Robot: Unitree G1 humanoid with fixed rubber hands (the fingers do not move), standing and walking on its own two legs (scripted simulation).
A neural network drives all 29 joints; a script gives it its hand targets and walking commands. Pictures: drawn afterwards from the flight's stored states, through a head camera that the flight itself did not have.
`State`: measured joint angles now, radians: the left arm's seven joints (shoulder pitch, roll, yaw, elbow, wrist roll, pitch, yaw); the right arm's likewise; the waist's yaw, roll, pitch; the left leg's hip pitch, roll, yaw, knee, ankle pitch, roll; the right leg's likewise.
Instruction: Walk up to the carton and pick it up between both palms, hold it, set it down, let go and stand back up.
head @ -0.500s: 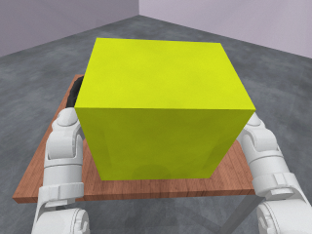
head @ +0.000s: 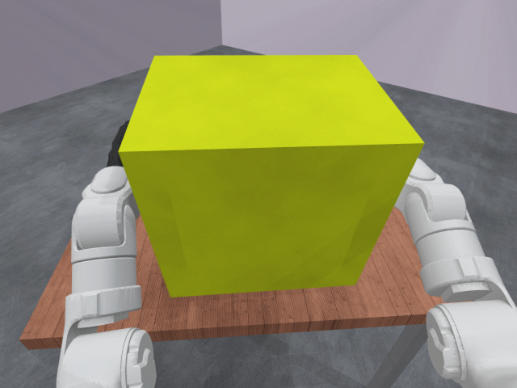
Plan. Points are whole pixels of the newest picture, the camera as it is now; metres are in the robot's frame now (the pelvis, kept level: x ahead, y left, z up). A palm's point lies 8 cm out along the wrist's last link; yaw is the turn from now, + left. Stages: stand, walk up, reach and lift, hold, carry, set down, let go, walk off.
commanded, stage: reach and lift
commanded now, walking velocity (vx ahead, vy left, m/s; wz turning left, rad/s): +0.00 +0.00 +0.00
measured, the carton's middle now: (261, 178) +0.38 +0.01 +0.19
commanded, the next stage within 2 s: hold in 0.86 s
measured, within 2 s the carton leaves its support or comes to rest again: neither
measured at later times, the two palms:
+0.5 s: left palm (128, 163) +0.36 +0.20 +0.23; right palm (404, 152) +0.37 -0.19 +0.24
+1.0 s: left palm (121, 153) +0.35 +0.20 +0.25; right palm (406, 137) +0.38 -0.19 +0.27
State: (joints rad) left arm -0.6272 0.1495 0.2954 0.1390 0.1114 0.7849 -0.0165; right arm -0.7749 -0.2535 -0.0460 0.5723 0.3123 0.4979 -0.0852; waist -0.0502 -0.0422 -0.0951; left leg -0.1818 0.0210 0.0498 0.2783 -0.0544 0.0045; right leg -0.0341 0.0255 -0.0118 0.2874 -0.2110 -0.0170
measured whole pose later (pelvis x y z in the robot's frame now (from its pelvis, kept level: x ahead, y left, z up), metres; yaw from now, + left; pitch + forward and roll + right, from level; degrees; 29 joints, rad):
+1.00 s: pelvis +0.00 -0.01 +0.00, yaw +0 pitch -2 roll -1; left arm -0.71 0.18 0.30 0.18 0.09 0.88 -0.01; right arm -0.90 -0.31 0.01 0.63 0.39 0.60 -0.12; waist -0.05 -0.02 -0.16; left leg -0.21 0.03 0.04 0.30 -0.06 0.00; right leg -0.04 0.04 -0.02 0.27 -0.20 -0.02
